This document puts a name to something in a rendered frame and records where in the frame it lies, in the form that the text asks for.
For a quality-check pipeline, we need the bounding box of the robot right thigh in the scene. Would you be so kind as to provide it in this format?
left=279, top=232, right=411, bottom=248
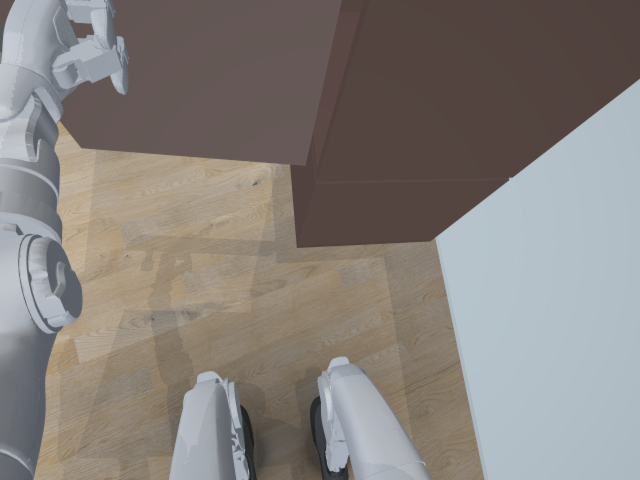
left=318, top=364, right=432, bottom=480

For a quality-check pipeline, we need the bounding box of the cupboard door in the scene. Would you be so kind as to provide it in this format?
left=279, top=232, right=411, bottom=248
left=0, top=0, right=342, bottom=166

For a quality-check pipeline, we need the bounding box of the left robot hand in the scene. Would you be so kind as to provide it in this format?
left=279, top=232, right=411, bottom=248
left=1, top=0, right=129, bottom=102

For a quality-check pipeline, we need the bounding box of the robot left forearm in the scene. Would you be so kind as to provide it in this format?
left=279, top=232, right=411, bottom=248
left=0, top=64, right=64, bottom=246

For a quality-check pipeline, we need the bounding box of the robot left upper arm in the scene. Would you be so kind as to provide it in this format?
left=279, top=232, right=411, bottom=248
left=0, top=234, right=83, bottom=480

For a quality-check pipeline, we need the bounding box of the right robot foot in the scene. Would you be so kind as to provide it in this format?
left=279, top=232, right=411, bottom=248
left=310, top=396, right=349, bottom=480

